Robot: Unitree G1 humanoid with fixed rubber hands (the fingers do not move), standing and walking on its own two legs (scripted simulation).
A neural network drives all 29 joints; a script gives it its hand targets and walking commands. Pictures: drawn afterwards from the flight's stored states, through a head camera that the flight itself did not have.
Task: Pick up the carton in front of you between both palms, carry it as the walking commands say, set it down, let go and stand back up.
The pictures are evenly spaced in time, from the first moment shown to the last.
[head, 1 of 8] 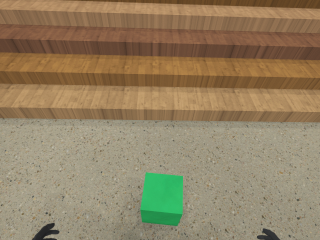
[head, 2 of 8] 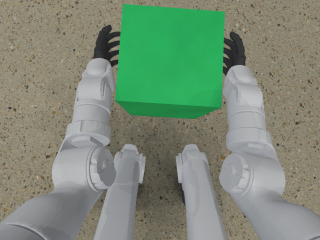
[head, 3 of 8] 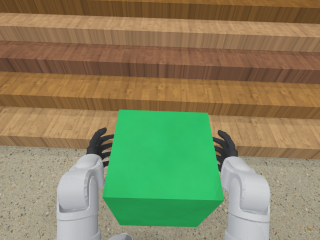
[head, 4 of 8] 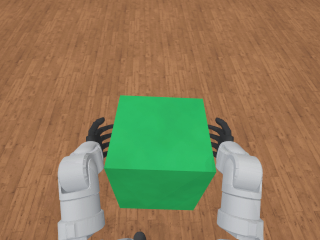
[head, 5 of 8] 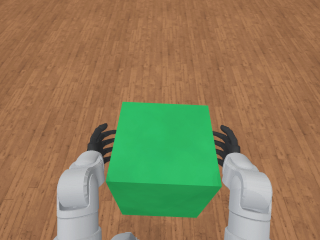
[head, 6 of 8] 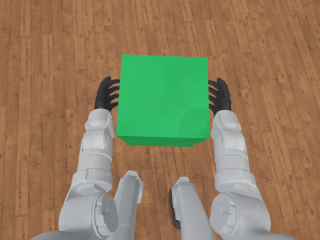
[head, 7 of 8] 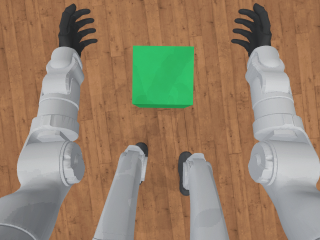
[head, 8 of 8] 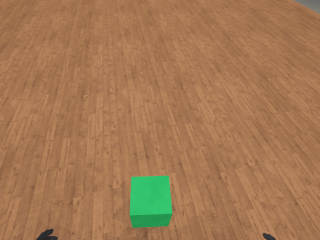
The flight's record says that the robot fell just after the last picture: no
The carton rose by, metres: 1.64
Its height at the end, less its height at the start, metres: +0.80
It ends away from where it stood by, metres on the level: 5.56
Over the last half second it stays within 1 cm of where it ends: yes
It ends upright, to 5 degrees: yes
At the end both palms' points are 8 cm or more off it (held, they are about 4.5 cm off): yes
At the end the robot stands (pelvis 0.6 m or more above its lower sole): yes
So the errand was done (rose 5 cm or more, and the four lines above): yes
